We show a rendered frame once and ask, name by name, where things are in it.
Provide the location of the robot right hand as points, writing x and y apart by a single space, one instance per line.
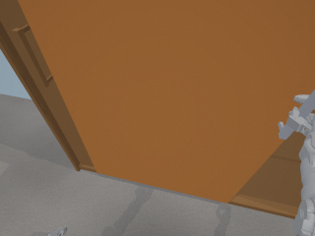
296 122

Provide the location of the right robot upper arm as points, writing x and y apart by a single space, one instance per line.
304 222

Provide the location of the robot right forearm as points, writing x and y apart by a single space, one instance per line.
307 167

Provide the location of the robot left hand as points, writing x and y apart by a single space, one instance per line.
61 231

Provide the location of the handle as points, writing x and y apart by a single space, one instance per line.
27 50
304 110

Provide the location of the wardrobe door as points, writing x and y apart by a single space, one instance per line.
13 17
184 95

